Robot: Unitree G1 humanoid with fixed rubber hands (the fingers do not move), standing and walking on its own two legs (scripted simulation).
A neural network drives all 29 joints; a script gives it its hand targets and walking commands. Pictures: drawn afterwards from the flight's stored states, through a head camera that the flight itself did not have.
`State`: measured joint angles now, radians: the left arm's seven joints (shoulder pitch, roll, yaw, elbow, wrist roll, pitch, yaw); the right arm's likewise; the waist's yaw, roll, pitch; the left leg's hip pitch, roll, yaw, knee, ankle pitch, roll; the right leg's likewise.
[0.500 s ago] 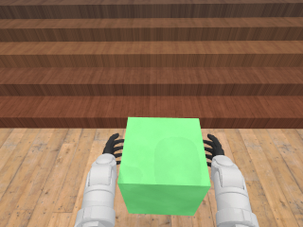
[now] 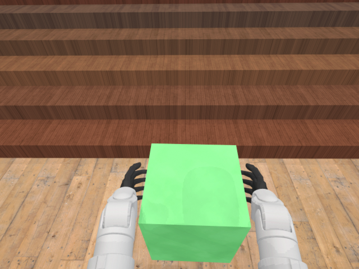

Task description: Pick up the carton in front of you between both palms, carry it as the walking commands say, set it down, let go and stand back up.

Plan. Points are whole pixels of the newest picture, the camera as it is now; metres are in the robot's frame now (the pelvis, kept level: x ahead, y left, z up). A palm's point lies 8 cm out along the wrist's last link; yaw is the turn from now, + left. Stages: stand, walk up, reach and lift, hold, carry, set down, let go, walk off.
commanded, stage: reach and lift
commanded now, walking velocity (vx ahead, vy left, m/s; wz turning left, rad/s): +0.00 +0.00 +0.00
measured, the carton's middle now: (192, 205) +0.30 +0.00 -0.05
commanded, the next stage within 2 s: hold in 0.18 s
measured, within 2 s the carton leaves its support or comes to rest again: neither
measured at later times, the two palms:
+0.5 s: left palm (126, 192) +0.28 +0.15 +0.05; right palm (262, 195) +0.28 -0.15 +0.05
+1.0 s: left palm (126, 190) +0.28 +0.15 +0.05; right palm (262, 193) +0.28 -0.15 +0.05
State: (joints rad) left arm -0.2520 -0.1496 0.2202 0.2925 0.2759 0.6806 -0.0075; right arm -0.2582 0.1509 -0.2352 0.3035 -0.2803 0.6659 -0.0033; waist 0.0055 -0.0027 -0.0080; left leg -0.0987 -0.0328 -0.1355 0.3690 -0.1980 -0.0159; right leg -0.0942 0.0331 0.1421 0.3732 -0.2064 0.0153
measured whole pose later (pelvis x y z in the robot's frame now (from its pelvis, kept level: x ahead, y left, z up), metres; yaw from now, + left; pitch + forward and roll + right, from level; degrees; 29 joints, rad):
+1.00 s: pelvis -0.01 +0.00 +0.00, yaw +0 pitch -7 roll +0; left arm -0.28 -0.16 0.22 0.24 0.29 0.77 -0.01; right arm -0.28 0.16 -0.24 0.25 -0.29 0.75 0.01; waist 0.00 0.00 0.01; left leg -0.04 -0.03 -0.13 0.35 -0.19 -0.02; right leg -0.04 0.03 0.13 0.36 -0.19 0.01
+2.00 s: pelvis +0.23 -0.02 +0.00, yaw +2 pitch +6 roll +1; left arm -0.15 -0.13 0.08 -0.36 0.10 1.22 0.10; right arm -0.15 0.13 -0.13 -0.37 -0.09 1.23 -0.11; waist 0.01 -0.01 -0.11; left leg -0.44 0.06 0.10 1.05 -0.42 0.01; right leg -0.20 -0.02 -0.19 0.41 -0.31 -0.04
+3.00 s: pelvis +0.84 -0.02 -0.01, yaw +0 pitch +6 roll +2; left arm -0.88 0.00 0.29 0.06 0.05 1.31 0.15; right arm -0.91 -0.01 -0.31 0.07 -0.08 1.33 -0.14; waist 0.07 0.01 0.12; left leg -0.78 0.04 0.03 1.39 -0.35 0.06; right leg -0.36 0.02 -0.16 0.51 -0.26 -0.12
